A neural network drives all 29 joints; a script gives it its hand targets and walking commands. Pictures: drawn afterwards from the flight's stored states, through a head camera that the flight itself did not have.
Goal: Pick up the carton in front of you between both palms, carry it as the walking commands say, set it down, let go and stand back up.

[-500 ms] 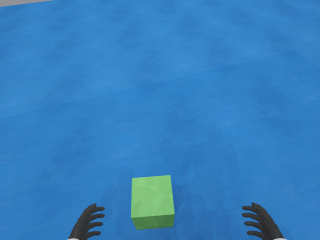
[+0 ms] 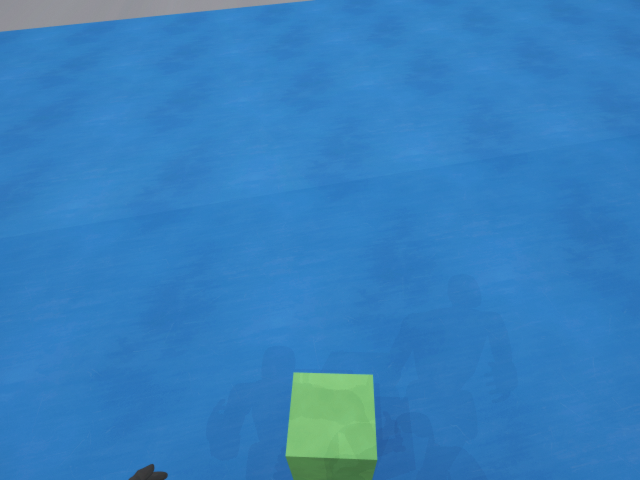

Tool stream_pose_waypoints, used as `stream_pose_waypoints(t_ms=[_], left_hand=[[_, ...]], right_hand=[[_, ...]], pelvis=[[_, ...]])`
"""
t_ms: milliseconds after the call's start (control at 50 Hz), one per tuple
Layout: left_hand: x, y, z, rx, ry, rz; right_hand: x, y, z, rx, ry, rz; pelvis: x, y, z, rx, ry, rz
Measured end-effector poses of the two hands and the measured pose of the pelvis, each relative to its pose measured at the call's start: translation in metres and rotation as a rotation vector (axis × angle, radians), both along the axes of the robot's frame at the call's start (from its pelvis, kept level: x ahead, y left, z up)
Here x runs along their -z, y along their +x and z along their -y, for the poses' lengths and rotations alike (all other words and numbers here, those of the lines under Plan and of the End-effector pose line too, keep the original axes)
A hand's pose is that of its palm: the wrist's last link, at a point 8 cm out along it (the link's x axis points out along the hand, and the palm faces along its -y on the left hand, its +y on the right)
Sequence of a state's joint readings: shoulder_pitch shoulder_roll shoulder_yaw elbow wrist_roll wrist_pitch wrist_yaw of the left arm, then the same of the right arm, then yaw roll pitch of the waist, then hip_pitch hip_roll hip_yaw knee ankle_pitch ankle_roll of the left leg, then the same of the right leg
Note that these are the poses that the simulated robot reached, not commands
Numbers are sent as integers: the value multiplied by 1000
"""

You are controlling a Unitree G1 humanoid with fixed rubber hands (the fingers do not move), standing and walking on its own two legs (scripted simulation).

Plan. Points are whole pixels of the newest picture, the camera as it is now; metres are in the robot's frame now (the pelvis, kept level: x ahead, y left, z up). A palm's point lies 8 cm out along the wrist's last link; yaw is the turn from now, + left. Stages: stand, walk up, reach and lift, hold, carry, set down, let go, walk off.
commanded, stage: stand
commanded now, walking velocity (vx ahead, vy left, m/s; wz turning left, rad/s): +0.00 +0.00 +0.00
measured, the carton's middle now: (332, 429) +0.40 +0.03 -0.63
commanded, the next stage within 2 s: none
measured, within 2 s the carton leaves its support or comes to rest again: neither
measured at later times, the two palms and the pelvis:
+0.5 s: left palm out of the picture +0.04 +0.28 -0.11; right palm out of the picture +0.12 -0.24 -0.12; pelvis +0.01 +0.01 -0.01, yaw +4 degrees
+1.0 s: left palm out of the picture -0.01 +0.28 -0.12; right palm out of the picture +0.10 -0.25 -0.11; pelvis -0.01 +0.00 +0.00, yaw +6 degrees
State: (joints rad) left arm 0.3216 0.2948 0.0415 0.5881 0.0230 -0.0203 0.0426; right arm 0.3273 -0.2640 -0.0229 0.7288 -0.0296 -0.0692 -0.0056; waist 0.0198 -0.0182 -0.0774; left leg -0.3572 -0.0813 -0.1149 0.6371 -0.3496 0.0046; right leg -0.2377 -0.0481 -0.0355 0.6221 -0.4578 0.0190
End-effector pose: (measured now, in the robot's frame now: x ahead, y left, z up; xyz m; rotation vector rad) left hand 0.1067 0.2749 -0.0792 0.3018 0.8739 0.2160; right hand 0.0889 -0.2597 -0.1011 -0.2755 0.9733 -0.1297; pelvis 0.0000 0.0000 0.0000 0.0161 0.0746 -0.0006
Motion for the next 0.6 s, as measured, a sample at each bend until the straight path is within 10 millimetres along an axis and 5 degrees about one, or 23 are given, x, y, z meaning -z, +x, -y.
stream_pose_waypoints(t_ms=[260, 600], left_hand=[[25, -33, 5, -99, -38, -100], [33, -75, -6, -156, -29, -206]], right_hand=[[14, 38, -19, -58, 14, -6], [14, 24, -18, -76, -18, -66]], pelvis=[[10, 13, -3, -49, -13, -9], [9, 5, -6, -86, -25, 12]])
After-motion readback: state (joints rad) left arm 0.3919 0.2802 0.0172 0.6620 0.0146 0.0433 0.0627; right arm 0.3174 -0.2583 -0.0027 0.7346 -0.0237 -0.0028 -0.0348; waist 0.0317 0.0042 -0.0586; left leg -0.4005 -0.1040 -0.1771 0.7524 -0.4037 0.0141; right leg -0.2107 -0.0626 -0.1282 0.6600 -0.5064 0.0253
